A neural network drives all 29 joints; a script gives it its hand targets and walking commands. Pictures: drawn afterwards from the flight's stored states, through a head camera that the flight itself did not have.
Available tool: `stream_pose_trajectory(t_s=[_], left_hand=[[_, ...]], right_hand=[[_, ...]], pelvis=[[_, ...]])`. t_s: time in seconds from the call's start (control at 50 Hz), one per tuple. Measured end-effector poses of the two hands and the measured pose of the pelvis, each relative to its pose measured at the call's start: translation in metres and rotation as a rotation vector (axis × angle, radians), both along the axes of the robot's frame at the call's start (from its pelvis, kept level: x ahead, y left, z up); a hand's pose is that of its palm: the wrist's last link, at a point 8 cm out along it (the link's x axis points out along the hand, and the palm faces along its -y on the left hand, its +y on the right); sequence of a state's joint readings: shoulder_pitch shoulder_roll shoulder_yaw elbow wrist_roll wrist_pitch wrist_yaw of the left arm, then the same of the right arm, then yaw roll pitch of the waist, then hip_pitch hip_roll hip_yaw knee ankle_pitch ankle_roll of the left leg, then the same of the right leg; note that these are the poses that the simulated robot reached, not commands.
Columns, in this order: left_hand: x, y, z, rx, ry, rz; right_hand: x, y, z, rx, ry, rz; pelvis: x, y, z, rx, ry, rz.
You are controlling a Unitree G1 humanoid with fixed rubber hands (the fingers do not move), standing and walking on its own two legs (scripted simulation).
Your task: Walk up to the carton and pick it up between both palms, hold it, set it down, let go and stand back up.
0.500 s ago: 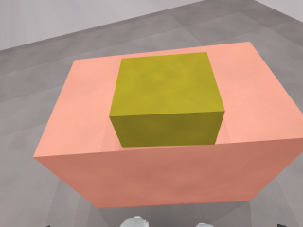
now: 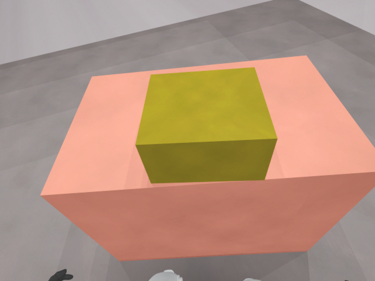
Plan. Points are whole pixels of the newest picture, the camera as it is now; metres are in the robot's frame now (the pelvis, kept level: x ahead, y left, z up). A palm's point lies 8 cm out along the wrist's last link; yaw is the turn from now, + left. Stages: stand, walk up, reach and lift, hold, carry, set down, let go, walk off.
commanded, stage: walk up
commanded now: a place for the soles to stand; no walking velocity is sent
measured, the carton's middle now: (204, 124) +0.51 -0.01 +0.04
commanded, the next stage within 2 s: reach and lift in 0.10 s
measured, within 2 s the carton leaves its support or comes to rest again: neither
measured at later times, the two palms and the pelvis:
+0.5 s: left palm (68, 267) +0.18 +0.29 -0.04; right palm out of the picture +0.15 -0.30 -0.07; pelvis +0.00 +0.00 +0.01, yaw +0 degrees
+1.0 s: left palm (56, 278) +0.15 +0.28 +0.01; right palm out of the picture +0.14 -0.25 +0.01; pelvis -0.03 +0.00 +0.03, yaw +0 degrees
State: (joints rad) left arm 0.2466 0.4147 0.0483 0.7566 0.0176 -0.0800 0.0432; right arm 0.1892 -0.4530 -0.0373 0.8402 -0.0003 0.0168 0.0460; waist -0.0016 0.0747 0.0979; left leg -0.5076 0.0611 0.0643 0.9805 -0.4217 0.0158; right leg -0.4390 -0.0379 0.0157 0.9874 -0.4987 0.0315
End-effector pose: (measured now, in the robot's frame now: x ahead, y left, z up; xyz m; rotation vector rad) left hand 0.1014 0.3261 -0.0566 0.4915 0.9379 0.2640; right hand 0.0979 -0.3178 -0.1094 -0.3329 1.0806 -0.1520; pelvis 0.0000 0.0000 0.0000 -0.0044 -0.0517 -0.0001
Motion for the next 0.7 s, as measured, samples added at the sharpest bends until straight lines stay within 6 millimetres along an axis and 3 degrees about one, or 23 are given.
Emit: stream_pose_trajectory(t_s=[0.12,0.18,0.26,0.36,0.44,0.52,0.7], left_hand=[[0.002,0.002,0.000,-0.001,-0.003,0.001],[0.007,0.006,-0.008,-0.006,0.110,0.071],[0.030,0.000,-0.014,-0.033,0.177,0.115],[0.070,-0.020,-0.004,-0.075,0.068,0.062],[0.083,-0.033,0.006,-0.101,0.006,0.034],[0.074,-0.039,0.015,-0.113,0.002,0.034],[0.029,-0.043,0.028,-0.108,-0.009,0.031]], right_hand=[[0.000,0.001,-0.001,-0.001,0.007,-0.001],[0.002,0.004,-0.004,0.005,-0.045,-0.005],[0.010,0.011,0.000,0.024,-0.105,0.023],[0.027,0.014,0.011,0.019,-0.182,0.042],[0.043,0.018,0.025,0.021,-0.252,0.066],[0.050,0.019,0.038,0.030,-0.289,0.070],[0.055,0.026,0.069,0.052,-0.406,0.093]], pelvis=[[0.001,0.002,0.000,0.001,0.002,0.003],[-0.002,0.003,0.000,0.000,-0.001,0.003],[-0.004,0.003,0.000,-0.001,-0.005,0.003],[-0.003,0.003,0.000,-0.001,-0.002,0.003],[-0.001,0.002,0.005,0.000,0.011,0.002],[0.000,0.000,0.014,0.002,0.022,0.000],[-0.010,-0.006,0.030,0.011,-0.004,-0.002]])
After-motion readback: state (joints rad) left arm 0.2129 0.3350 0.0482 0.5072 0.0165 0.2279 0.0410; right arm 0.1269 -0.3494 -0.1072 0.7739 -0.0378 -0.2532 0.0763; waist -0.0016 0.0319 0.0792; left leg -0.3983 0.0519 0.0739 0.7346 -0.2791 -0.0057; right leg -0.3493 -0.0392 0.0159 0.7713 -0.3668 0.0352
